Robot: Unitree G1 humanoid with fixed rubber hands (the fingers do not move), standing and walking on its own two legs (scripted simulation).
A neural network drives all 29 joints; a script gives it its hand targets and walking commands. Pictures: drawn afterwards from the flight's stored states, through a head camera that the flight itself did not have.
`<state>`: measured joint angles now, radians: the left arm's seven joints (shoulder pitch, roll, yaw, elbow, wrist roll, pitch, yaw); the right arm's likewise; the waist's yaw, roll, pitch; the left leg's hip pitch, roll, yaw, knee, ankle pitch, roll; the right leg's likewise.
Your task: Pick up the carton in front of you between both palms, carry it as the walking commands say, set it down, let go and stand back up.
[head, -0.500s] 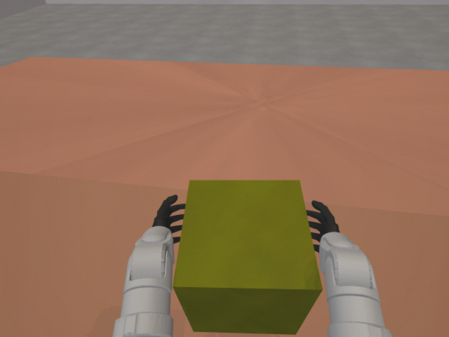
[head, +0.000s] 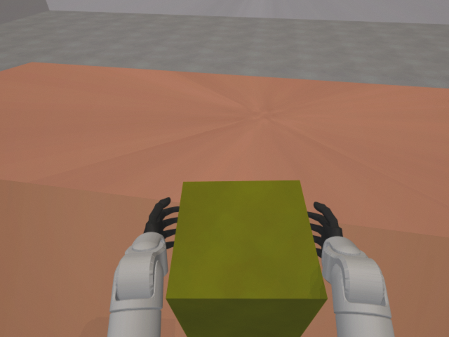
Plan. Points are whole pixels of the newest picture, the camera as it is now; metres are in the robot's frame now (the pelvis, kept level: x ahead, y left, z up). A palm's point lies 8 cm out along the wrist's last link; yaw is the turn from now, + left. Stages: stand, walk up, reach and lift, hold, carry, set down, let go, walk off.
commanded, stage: carry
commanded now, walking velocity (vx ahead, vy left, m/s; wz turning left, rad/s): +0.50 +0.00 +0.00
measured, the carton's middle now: (241, 264) +0.28 +0.00 +0.01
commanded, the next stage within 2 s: none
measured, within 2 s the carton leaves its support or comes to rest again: neither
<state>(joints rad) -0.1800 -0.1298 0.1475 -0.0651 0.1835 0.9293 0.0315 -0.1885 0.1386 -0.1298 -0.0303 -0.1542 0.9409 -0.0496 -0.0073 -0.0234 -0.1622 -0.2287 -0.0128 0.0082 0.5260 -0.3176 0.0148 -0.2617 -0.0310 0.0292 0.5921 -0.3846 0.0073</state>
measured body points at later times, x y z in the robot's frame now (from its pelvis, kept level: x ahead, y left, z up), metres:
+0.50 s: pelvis +0.25 +0.02 +0.00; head +0.24 +0.03 +0.45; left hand +0.53 +0.19 +0.09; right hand +0.54 -0.11 +0.09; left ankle +0.34 +0.12 -0.73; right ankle +0.13 -0.10 -0.73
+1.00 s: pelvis +0.60 +0.01 -0.02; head +0.61 +0.01 +0.43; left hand +0.88 +0.17 +0.07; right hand +0.89 -0.13 +0.06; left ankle +0.38 +0.12 -0.69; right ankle +0.70 -0.06 -0.73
